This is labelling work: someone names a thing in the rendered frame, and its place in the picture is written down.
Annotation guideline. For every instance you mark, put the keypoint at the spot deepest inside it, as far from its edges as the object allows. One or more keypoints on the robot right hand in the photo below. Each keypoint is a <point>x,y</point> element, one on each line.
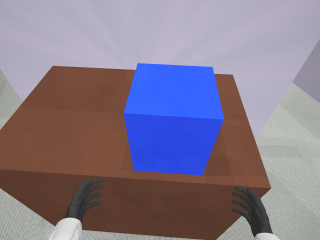
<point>256,213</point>

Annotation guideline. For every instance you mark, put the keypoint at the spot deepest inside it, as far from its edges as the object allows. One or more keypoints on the left robot forearm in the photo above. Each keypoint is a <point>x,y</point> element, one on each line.
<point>67,229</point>

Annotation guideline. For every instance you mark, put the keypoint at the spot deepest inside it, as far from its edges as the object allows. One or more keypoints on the pedestal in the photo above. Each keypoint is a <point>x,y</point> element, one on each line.
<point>71,127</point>

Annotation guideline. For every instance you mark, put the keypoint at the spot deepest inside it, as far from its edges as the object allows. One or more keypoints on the carton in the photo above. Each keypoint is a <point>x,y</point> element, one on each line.
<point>173,116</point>

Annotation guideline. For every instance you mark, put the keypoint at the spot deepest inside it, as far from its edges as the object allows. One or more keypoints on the robot left hand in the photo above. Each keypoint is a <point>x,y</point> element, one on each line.
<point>79,205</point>

